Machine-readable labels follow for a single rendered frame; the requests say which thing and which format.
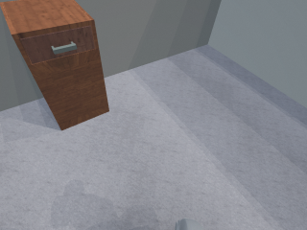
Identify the cabinet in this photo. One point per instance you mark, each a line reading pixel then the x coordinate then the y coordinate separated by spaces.
pixel 74 85

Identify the robot right thigh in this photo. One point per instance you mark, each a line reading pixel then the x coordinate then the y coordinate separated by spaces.
pixel 188 224

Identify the handle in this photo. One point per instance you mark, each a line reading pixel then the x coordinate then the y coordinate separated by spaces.
pixel 64 48

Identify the drawer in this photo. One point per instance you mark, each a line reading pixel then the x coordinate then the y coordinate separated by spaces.
pixel 39 47

